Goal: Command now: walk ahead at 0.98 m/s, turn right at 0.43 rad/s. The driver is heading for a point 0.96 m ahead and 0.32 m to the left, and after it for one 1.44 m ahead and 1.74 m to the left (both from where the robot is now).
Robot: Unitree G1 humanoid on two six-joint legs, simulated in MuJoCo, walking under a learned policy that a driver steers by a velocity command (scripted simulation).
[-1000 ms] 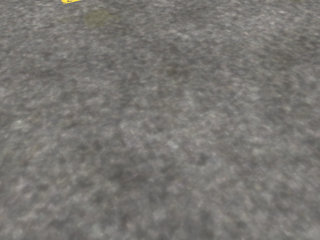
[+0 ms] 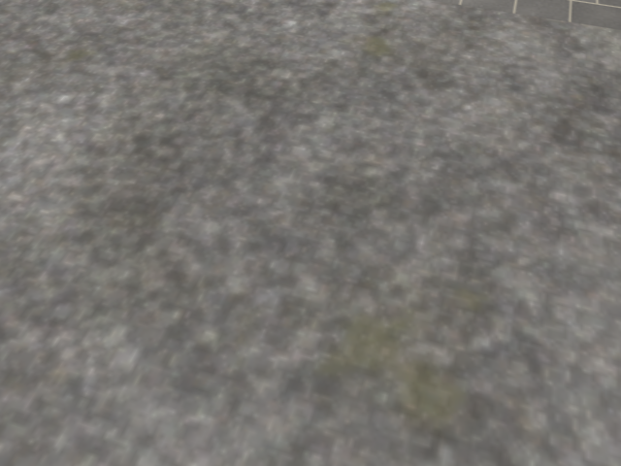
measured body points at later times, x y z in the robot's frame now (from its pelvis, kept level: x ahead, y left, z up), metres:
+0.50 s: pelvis +0.46 -0.04 +0.01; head +0.48 -0.04 +0.46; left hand +0.45 +0.25 -0.12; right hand +0.59 -0.30 -0.11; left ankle +0.45 +0.10 -0.63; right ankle +0.42 -0.13 -0.73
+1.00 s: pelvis +0.89 +0.10 +0.00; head +0.91 +0.12 +0.45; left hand +0.99 +0.41 -0.05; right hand +1.02 -0.15 -0.12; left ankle +0.82 +0.07 -0.73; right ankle +1.13 +0.01 -0.65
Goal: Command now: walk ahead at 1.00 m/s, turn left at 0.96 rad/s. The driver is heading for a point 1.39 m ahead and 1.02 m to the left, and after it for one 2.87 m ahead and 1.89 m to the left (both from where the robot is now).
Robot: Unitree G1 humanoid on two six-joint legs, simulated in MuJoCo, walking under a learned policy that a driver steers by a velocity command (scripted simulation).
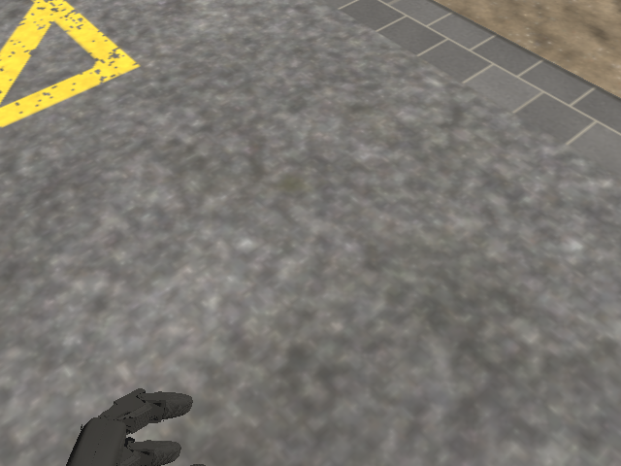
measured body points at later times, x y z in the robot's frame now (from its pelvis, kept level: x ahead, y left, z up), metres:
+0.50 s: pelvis +0.43 -0.01 -0.01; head +0.45 +0.00 +0.44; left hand +0.24 +0.22 -0.13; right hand +0.78 -0.09 -0.04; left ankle +0.53 +0.15 -0.66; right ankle +0.34 -0.18 -0.73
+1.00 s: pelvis +0.81 +0.25 -0.01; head +0.84 +0.27 +0.44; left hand +0.84 +0.57 -0.09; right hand +0.97 +0.01 -0.13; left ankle +0.64 +0.16 -0.73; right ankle +1.10 +0.29 -0.69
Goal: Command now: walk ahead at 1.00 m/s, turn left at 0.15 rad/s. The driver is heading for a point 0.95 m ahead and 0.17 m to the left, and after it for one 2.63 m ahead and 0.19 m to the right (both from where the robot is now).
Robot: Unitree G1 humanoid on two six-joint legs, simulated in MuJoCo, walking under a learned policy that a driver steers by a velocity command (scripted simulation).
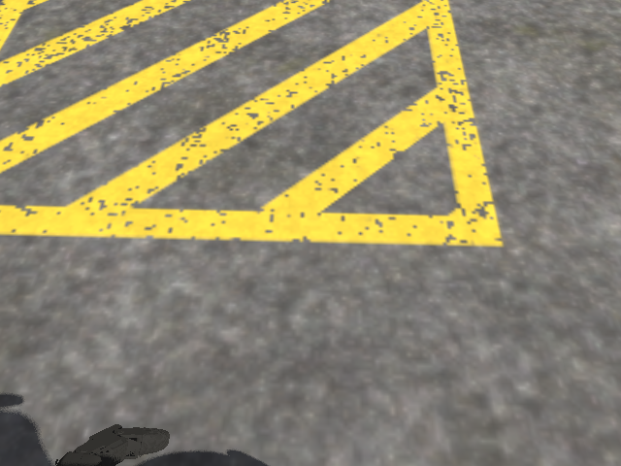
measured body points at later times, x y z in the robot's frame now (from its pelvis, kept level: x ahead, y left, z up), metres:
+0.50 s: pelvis +0.49 -0.01 -0.01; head +0.53 +0.00 +0.44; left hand +0.40 +0.25 -0.14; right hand +0.77 -0.20 -0.07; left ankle +0.70 +0.10 -0.71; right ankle +0.27 -0.12 -0.72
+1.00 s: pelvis +0.97 +0.02 -0.01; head +1.02 +0.04 +0.43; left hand +1.19 +0.29 -0.07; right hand +0.98 -0.26 -0.14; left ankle +0.74 +0.10 -0.66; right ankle +1.15 -0.05 -0.73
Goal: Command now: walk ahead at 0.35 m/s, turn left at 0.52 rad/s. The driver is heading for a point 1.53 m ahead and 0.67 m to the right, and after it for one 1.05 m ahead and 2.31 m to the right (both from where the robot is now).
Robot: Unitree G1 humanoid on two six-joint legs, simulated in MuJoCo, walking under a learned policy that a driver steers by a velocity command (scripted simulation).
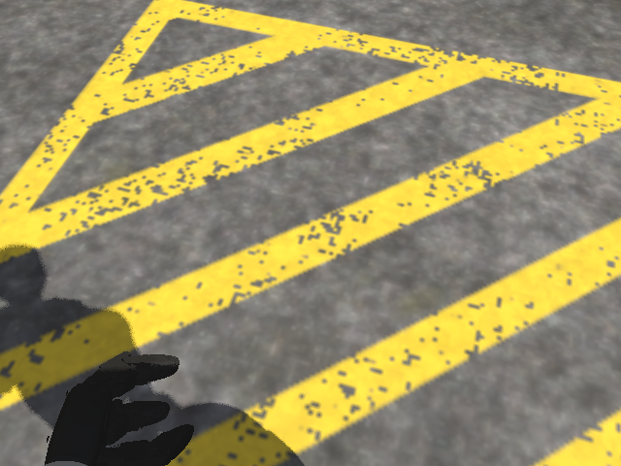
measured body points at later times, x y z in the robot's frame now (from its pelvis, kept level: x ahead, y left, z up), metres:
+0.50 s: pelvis +0.14 +0.02 +0.03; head +0.18 +0.03 +0.48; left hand +0.30 +0.30 -0.09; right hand +0.28 -0.26 -0.05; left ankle +0.21 +0.12 -0.71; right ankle +0.12 -0.11 -0.62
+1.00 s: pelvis +0.15 -0.03 +0.03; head +0.17 -0.08 +0.48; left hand +0.46 +0.08 -0.04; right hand +0.10 -0.37 -0.07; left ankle +0.29 +0.07 -0.65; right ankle +0.11 -0.11 -0.71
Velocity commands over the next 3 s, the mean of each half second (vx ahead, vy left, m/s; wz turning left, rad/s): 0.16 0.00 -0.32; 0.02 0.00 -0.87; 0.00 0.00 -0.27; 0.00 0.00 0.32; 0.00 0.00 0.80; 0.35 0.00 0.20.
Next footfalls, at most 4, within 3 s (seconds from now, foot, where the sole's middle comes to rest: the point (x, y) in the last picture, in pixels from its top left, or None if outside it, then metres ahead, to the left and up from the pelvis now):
0.32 left None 0.25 0.12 -0.75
0.72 right None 0.14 -0.14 -0.75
1.18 left None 0.29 0.03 -0.75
1.46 right None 0.08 -0.14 -0.75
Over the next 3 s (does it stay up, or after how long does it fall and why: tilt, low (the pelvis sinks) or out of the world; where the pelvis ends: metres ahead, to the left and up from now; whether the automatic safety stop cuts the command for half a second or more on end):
stays up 0.32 -0.03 0.02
